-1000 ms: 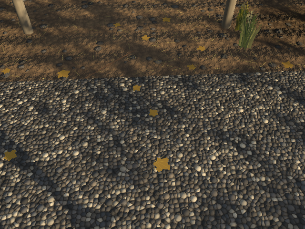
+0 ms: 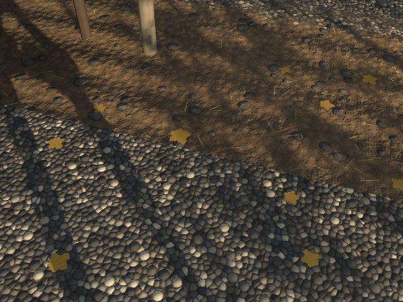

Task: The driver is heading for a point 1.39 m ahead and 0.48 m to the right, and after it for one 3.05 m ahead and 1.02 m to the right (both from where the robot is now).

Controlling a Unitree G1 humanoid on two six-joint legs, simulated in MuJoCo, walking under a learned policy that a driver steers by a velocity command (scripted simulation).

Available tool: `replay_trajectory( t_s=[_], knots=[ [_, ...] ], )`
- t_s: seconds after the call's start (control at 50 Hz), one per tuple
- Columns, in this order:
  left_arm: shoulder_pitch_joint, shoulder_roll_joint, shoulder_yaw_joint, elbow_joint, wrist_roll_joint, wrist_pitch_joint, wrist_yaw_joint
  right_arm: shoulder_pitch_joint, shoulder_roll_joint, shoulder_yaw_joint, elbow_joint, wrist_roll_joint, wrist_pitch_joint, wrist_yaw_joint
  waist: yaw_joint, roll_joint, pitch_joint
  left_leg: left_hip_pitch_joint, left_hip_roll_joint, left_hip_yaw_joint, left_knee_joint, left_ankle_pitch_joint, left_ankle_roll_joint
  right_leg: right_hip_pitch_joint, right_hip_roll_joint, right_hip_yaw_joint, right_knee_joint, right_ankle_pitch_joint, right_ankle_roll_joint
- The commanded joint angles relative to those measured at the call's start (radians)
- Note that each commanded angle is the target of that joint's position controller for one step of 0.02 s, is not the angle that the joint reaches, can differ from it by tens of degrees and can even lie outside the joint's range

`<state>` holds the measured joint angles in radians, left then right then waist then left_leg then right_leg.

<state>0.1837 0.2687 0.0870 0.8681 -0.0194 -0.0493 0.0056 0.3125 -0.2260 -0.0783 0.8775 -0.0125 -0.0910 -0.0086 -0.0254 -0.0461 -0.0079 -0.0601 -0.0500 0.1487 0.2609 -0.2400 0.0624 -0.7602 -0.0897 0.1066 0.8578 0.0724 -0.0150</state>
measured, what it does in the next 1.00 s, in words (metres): walks ahead, turning right: right foot, then left foot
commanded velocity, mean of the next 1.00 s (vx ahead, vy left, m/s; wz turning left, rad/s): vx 0.50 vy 0.00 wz -0.45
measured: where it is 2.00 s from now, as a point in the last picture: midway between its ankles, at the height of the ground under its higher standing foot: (276, 222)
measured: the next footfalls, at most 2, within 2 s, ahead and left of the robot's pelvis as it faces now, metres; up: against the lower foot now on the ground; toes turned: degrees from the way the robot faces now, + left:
right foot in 0.20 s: +0.28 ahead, -0.14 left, +0.00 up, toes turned -9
left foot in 0.66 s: +0.59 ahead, -0.02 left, +0.00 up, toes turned -28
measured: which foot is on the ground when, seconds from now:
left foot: down 0.00-0.22, up 0.24-0.64, down 0.66-1.00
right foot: up 0.00-0.18, down 0.20-0.68, up 0.70-1.00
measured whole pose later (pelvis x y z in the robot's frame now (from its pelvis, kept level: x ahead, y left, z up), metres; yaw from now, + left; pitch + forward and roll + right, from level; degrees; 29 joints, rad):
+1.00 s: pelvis +0.55 -0.11 +0.00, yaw -29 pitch +2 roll +1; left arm 0.12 0.27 0.07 0.68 -0.01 -0.06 -0.01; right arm 0.36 -0.25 -0.06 0.88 0.01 -0.09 0.01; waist -0.08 -0.05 0.01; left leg -0.10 -0.04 0.04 0.26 -0.20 0.05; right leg -0.66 -0.09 0.06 0.76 -0.06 -0.01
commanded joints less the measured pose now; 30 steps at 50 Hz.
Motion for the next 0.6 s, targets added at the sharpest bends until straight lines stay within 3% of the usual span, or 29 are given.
replay_trajectory(
  t_s=[0.02,0.1,0.14,0.16,0.18,0.2,0.22,0.24,0.26,0.28,0.3,0.32,0.36,0.4,0.48,0.54,0.6],
  knots=[
    [-0.085,0.005,-0.010,-0.076,0.005,-0.007,-0.020,-0.056,-0.129,-0.026,-0.047,0.009,-0.019,-0.018,-0.001,0.091,0.053,-0.047,0.279,-0.051,-0.111,0.348,0.095,0.056,0.002,-0.046,-0.129,0.103,-0.012],
    [-0.194,0.010,-0.016,-0.145,0.003,-0.004,-0.049,0.009,-0.157,-0.038,-0.003,0.023,0.003,-0.025,-0.030,0.088,0.090,0.136,0.338,-0.022,-0.033,0.480,0.082,-0.026,0.015,-0.097,-0.204,-0.053,-0.054],
    [-0.184,0.030,-0.007,-0.169,0.003,-0.003,-0.065,-0.017,-0.186,-0.045,-0.007,0.030,0.015,-0.031,0.000,0.118,0.056,0.154,0.339,0.015,0.065,0.751,0.058,0.076,0.061,-0.166,-0.223,-0.176,-0.090],
    [-0.148,0.050,0.003,-0.170,0.004,-0.001,-0.068,-0.028,-0.204,-0.049,-0.012,0.032,0.020,-0.034,0.026,0.141,0.017,0.154,0.335,0.028,0.144,0.923,0.046,0.164,0.099,-0.205,-0.216,-0.241,-0.110],
    [-0.053,0.082,0.021,-0.155,0.000,0.001,-0.069,-0.040,-0.219,-0.050,-0.015,0.032,0.027,-0.037,0.083,0.149,-0.038,0.137,0.322,0.041,0.285,1.045,0.033,0.301,0.140,-0.226,-0.232,-0.270,-0.136],
    [0.111,0.138,0.051,-0.117,-0.003,0.001,-0.060,-0.060,-0.222,-0.047,-0.021,0.035,0.027,-0.037,0.173,0.125,-0.119,0.038,0.280,0.064,0.511,0.984,0.000,0.553,0.169,-0.206,-0.320,-0.192,-0.178],
    [0.237,0.240,0.079,-0.091,-0.003,0.009,-0.037,-0.033,-0.171,-0.029,-0.046,0.010,0.016,-0.034,0.190,-0.048,-0.223,-0.245,0.212,0.070,0.857,0.493,-0.043,0.870,-0.025,0.103,-0.330,-0.121,-0.252],
    [0.198,0.278,0.075,-0.116,-0.007,-0.003,-0.042,0.040,-0.062,0.010,-0.089,0.006,-0.021,-0.007,0.089,-0.242,-0.352,-0.639,-0.021,-0.120,1.183,-0.320,-0.090,1.165,-0.247,0.704,-0.507,-0.287,-0.469],
    [0.240,0.199,0.052,-0.115,0.006,-0.002,-0.039,-0.076,-0.158,-0.012,-0.104,0.043,-0.063,0.013,0.159,-0.110,-0.351,-0.756,0.035,-0.274,1.208,-0.283,-0.051,1.181,-0.224,0.665,-0.566,-0.342,-0.411],
    [0.188,0.146,0.039,-0.118,0.004,-0.009,-0.034,-0.153,-0.167,-0.012,-0.129,0.062,-0.076,0.017,0.149,-0.067,-0.222,-0.800,0.078,-0.259,1.149,-0.202,-0.028,1.072,-0.187,0.500,-0.560,-0.277,-0.362],
    [0.107,0.121,0.031,-0.133,-0.001,-0.016,-0.036,-0.166,-0.145,-0.010,-0.125,0.044,-0.078,0.008,0.092,0.049,-0.129,-0.748,0.122,-0.252,1.039,-0.137,-0.028,0.901,-0.143,0.383,-0.566,-0.150,-0.326],
    [0.049,0.086,0.021,-0.146,-0.001,-0.020,-0.032,-0.172,-0.157,-0.020,-0.118,0.016,-0.069,-0.003,0.058,0.062,-0.089,-0.674,0.150,-0.243,0.946,-0.104,-0.040,0.778,-0.108,0.300,-0.579,-0.045,-0.301],
    [0.028,0.085,0.017,-0.163,0.001,-0.023,-0.020,-0.150,-0.141,-0.024,-0.132,0.009,-0.044,-0.006,0.018,0.039,-0.072,-0.588,0.161,-0.235,0.864,-0.073,-0.071,0.656,-0.079,0.259,-0.615,0.035,-0.303],
    [0.040,0.117,0.024,-0.166,-0.001,-0.024,-0.007,-0.177,-0.117,-0.017,-0.148,0.003,-0.029,-0.008,0.010,0.036,-0.043,-0.580,0.151,-0.207,0.742,-0.031,-0.103,0.575,-0.060,0.206,-0.630,0.095,-0.298],
    [0.086,0.151,0.039,-0.161,-0.010,-0.012,0.008,-0.333,-0.070,0.006,-0.193,0.004,-0.029,0.000,0.067,-0.018,-0.018,-0.459,0.075,-0.171,0.384,0.260,-0.120,0.465,0.029,0.119,-0.612,0.011,-0.229],
    [0.143,0.143,0.039,-0.145,-0.012,-0.004,0.002,-0.382,-0.099,0.002,-0.217,0.022,-0.032,0.011,0.098,-0.046,-0.023,-0.415,0.048,-0.193,0.285,0.323,-0.114,0.505,0.002,0.189,-0.578,-0.104,-0.206],
    [0.155,0.132,0.039,-0.143,-0.014,0.001,0.008,-0.373,-0.147,-0.013,-0.229,0.026,-0.047,0.021,0.078,-0.067,-0.025,-0.382,0.050,-0.228,0.224,0.233,-0.078,0.591,-0.037,0.290,-0.494,-0.174,-0.187]
  ],
)
Velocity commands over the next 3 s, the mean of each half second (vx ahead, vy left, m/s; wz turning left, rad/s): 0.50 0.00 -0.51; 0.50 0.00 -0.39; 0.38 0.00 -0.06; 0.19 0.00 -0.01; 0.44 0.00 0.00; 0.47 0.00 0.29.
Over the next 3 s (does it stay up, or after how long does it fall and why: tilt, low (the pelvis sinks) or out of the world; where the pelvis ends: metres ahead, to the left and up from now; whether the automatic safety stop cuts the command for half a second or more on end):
stays up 1.19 -0.56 0.00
